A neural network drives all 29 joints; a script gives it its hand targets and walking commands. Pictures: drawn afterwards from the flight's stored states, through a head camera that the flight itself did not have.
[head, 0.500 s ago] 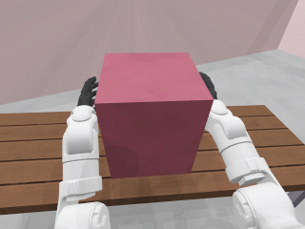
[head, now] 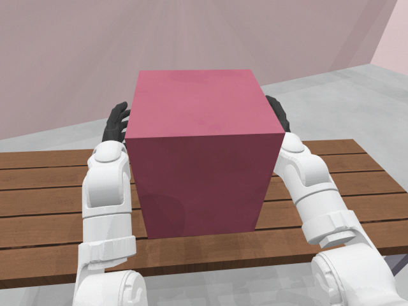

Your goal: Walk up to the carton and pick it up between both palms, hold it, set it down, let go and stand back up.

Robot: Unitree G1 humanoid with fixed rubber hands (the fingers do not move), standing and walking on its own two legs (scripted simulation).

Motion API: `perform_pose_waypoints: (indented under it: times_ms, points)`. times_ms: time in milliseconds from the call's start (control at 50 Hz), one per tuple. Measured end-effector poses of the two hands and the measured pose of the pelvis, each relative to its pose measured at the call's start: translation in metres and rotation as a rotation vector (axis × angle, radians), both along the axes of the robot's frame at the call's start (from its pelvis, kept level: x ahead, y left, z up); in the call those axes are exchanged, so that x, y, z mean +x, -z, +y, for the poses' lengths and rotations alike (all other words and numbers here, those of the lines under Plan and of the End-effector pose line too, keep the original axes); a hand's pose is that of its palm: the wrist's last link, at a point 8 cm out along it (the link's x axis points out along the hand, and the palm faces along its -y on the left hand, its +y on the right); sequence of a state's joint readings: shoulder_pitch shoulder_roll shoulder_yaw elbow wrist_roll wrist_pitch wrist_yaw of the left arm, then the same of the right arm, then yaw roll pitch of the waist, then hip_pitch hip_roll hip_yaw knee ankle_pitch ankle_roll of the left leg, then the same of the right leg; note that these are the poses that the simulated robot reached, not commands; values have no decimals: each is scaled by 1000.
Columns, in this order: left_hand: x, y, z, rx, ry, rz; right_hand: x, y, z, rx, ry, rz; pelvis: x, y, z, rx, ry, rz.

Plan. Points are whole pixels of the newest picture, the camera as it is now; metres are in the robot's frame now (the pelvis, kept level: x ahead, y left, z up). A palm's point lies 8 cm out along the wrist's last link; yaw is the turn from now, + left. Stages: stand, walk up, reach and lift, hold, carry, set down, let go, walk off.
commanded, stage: hold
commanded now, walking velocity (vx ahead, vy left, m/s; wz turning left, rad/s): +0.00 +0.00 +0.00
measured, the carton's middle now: (199, 154) +0.36 +0.01 +0.18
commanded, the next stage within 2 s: none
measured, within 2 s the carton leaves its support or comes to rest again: neither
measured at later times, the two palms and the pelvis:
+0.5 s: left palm (114, 143) +0.35 +0.16 +0.22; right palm (278, 135) +0.36 -0.14 +0.22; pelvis +0.00 +0.00 +0.00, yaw +0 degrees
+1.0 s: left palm (113, 143) +0.35 +0.16 +0.22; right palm (277, 135) +0.36 -0.14 +0.22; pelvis +0.00 +0.00 +0.00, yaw +0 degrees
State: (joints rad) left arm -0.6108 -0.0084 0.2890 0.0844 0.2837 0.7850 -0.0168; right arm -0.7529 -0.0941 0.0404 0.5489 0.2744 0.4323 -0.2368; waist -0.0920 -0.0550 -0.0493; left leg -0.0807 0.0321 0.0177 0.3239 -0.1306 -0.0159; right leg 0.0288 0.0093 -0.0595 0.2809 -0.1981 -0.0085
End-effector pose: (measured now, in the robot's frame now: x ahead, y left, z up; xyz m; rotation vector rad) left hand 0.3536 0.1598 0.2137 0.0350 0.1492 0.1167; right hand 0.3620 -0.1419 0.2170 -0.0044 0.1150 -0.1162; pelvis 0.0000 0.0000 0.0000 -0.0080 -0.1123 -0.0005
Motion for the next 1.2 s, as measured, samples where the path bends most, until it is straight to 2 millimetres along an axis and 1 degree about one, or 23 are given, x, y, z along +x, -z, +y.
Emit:
perform_pose_waypoints:
  times_ms: [320,1200]
  points:
    - [-1,-3,1,-4,-1,-2,-1,0,1,7,1,-2,-1,0,0,1,3,1]
    - [-1,-1,1,-3,2,-1,-1,-1,1,2,2,0,-2,0,0,0,2,2]
